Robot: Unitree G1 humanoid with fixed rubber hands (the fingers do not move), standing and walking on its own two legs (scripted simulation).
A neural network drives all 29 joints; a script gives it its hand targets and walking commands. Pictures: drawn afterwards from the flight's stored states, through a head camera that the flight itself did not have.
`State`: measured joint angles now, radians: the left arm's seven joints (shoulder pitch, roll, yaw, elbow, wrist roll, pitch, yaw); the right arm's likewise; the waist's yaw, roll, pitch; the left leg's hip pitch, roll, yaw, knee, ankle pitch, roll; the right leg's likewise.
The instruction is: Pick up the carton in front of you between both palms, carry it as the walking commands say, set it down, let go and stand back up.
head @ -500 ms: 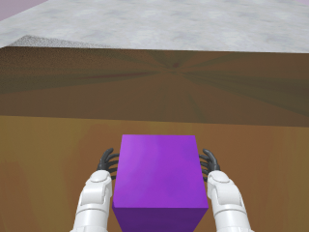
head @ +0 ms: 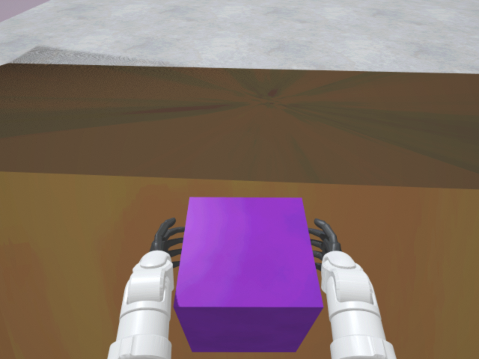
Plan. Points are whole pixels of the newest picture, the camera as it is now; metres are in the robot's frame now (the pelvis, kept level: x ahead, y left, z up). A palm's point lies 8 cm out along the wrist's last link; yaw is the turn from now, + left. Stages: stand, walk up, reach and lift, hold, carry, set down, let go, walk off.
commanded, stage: reach and lift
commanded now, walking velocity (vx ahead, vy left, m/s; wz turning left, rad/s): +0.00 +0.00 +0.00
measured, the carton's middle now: (244, 278) +0.30 +0.00 -0.05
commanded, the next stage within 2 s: hold in 0.48 s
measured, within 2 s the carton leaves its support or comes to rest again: neither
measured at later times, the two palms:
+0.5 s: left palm (158, 255) +0.30 +0.15 +0.04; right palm (331, 256) +0.30 -0.15 +0.04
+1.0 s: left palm (151, 243) +0.30 +0.16 +0.07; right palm (329, 241) +0.31 -0.14 +0.07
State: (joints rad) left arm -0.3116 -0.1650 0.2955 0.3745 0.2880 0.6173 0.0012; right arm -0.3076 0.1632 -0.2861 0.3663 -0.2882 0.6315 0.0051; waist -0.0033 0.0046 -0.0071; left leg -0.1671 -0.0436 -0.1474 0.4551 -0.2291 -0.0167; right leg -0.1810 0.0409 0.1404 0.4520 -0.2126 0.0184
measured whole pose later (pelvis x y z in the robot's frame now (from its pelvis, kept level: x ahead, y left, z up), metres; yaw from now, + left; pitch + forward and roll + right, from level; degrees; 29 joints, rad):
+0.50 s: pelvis +0.01 +0.00 +0.00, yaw +0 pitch -5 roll +0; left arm -0.25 -0.15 0.22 0.28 0.26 0.69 0.01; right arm -0.24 0.15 -0.21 0.27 -0.26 0.70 0.00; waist 0.00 0.00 -0.01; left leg -0.09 -0.04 -0.15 0.39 -0.22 -0.01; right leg -0.10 0.03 0.14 0.38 -0.20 0.02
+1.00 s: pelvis +0.02 +0.00 -0.01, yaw +1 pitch +0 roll +0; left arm -0.23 -0.15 0.17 0.08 0.21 0.83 0.03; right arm -0.22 0.14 -0.18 0.07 -0.20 0.84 -0.02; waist -0.01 -0.01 -0.12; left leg -0.27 0.00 -0.05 0.58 -0.37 -0.01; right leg -0.26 -0.02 0.04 0.54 -0.29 0.02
